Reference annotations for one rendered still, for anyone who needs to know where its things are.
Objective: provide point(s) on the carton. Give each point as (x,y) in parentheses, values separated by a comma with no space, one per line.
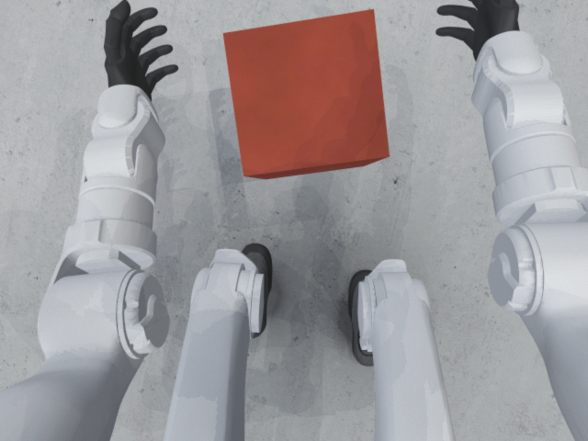
(307,95)

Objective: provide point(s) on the robot right shin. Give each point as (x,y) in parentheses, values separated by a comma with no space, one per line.
(397,265)

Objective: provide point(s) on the robot right upper arm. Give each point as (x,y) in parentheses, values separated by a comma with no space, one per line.
(540,271)

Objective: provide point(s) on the left robot forearm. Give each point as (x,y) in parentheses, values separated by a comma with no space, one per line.
(114,222)

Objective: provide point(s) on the left robot foot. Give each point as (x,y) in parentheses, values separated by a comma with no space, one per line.
(261,257)

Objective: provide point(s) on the right robot hand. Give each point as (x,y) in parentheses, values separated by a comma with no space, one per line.
(493,17)

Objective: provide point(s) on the left robot hand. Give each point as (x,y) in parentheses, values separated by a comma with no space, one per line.
(123,64)

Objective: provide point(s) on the robot left upper arm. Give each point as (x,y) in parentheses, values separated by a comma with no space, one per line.
(95,331)

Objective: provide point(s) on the right robot forearm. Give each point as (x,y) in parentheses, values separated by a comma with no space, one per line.
(531,145)

